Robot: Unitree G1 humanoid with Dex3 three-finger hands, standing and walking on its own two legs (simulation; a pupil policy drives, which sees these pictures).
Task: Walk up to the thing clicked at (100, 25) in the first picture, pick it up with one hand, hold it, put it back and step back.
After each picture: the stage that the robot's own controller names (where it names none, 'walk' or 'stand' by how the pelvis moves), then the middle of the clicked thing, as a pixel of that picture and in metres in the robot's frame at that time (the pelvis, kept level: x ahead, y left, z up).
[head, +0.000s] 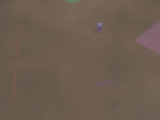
stand; (99, 28) +1.72 -0.16 -0.72
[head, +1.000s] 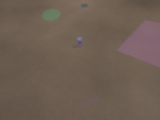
walk; (79, 42) +1.58 +0.21 -0.69
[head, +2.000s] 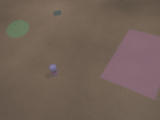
walk; (54, 70) +0.99 +0.45 -0.71
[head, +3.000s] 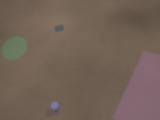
walk; (56, 108) +0.60 +0.36 -0.72
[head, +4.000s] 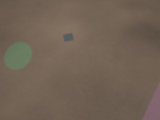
walk; out of the picture +0.36 +0.26 -0.72
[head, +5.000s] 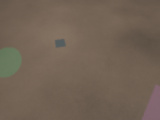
stand; out of the picture +0.27 +0.25 -0.72
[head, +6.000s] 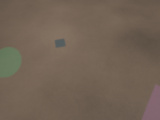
stand; out of the picture +0.26 +0.25 -0.73
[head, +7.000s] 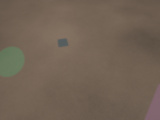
stand; out of the picture +0.27 +0.24 -0.73
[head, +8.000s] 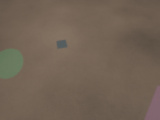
stand; out of the picture +0.26 +0.24 -0.73
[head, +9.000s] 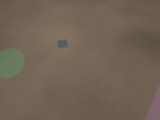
go down; out of the picture +0.25 +0.24 -0.73
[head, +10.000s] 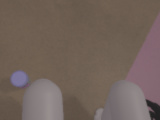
go down; (21, 80) +0.34 +0.26 -0.33
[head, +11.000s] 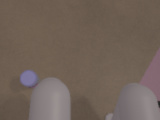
approach; (31, 79) +0.33 +0.27 -0.30
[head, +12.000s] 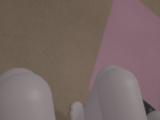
close in; out of the picture +0.32 +0.29 -0.22
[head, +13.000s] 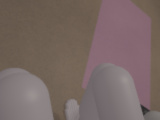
close; out of the picture +0.33 +0.29 -0.21
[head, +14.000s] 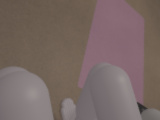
lift; out of the picture +0.32 +0.29 -0.22
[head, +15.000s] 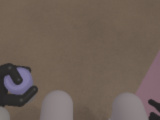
lift; (22, 87) +0.30 +0.23 -0.03
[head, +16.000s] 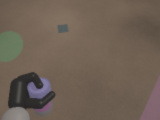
lift; (41, 97) +0.30 +0.17 +0.01
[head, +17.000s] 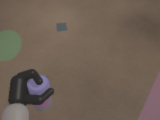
hold; (40, 93) +0.32 +0.17 -0.01
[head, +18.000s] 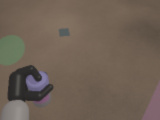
crouch; (39, 89) +0.33 +0.18 +0.02
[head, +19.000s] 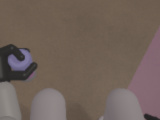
crouch; (23, 66) +0.38 +0.22 -0.10
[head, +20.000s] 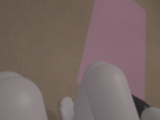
lower; out of the picture +0.36 +0.32 -0.22
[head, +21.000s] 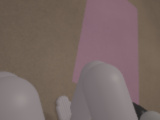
lower; out of the picture +0.37 +0.30 -0.21
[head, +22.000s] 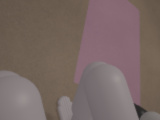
lower; out of the picture +0.36 +0.30 -0.21
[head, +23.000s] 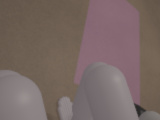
lower; out of the picture +0.36 +0.30 -0.21
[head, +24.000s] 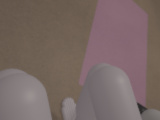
loosen; out of the picture +0.34 +0.28 -0.22
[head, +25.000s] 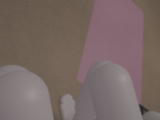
withdraw; out of the picture +0.33 +0.27 -0.22
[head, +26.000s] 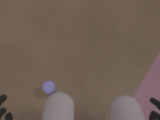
walk; (50, 88) +0.37 +0.22 -0.44
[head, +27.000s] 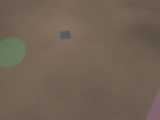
stand; out of the picture +0.30 +0.19 -0.66
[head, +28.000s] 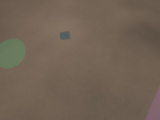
stand; out of the picture +0.30 +0.20 -0.66
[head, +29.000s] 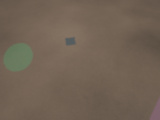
stand; out of the picture +0.32 +0.18 -0.72
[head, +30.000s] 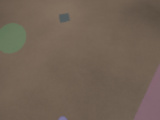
walk; out of the picture +0.35 +0.20 -0.70
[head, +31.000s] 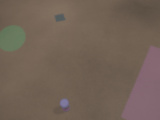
walk; (65, 105) +0.52 +0.23 -0.70
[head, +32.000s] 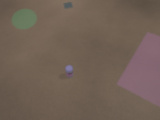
walk; (69, 71) +0.87 +0.19 -0.70
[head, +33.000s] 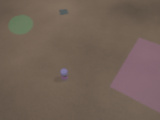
stand; (64, 74) +0.91 +0.23 -0.72
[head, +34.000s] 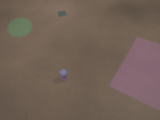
stand; (63, 75) +0.92 +0.24 -0.73
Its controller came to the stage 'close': yes
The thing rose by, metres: 0.71
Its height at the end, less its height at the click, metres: +0.00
